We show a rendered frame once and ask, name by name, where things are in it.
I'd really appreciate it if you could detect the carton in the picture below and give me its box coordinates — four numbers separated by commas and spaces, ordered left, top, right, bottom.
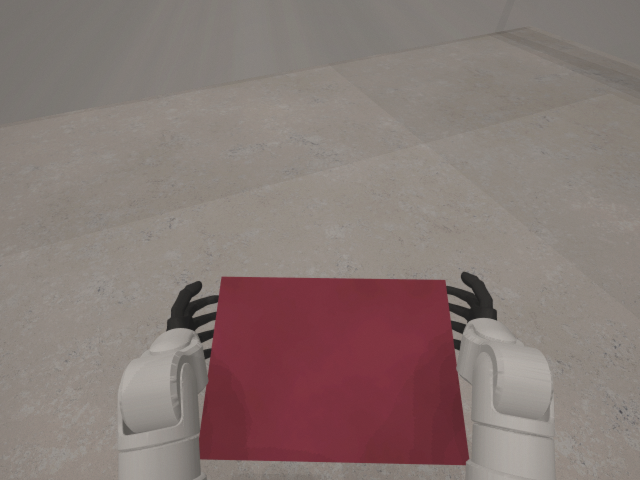
199, 277, 469, 465

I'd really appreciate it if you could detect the robot right forearm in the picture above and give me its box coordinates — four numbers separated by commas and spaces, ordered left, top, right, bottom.
456, 318, 556, 480

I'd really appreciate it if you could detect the left robot hand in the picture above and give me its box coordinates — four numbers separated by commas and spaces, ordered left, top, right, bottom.
166, 281, 219, 359

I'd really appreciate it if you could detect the right robot hand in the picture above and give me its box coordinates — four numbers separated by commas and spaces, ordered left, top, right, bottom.
446, 272, 497, 351

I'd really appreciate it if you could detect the robot left forearm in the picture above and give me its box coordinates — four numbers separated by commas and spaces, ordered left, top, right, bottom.
117, 328, 209, 480

